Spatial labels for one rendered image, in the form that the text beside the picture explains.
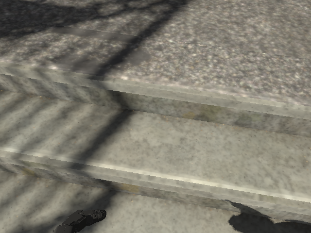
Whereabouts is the left robot hand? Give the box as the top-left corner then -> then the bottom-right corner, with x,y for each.
52,209 -> 106,233

